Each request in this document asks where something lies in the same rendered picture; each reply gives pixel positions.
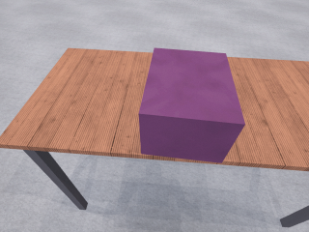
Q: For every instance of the table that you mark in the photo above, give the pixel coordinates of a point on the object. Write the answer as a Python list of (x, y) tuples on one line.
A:
[(89, 104)]

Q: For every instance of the carton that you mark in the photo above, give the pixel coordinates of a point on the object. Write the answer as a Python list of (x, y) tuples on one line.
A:
[(190, 106)]

